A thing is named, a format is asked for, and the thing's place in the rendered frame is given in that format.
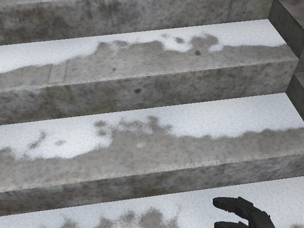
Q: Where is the right robot hand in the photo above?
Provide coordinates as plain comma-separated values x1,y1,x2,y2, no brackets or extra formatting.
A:
213,197,275,228

